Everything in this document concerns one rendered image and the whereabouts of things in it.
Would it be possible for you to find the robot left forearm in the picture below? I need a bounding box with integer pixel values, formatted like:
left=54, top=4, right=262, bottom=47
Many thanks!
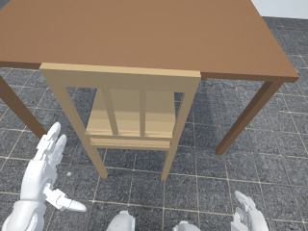
left=1, top=199, right=47, bottom=231

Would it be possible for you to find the robot left thigh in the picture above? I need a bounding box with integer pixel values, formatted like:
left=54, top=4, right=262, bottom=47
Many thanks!
left=106, top=214, right=136, bottom=231

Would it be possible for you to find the robot left hand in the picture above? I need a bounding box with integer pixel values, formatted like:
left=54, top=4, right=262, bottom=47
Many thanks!
left=20, top=121, right=87, bottom=212

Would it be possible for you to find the chair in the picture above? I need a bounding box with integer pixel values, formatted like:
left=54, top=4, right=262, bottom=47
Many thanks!
left=39, top=63, right=201, bottom=181

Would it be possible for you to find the robot right hand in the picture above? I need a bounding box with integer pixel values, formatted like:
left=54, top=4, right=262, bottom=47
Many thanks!
left=230, top=191, right=269, bottom=231

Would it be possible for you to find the robot left shin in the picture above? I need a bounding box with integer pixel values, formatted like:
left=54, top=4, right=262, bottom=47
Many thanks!
left=119, top=211, right=129, bottom=215

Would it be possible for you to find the table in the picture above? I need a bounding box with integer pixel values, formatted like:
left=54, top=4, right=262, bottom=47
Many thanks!
left=0, top=0, right=299, bottom=156

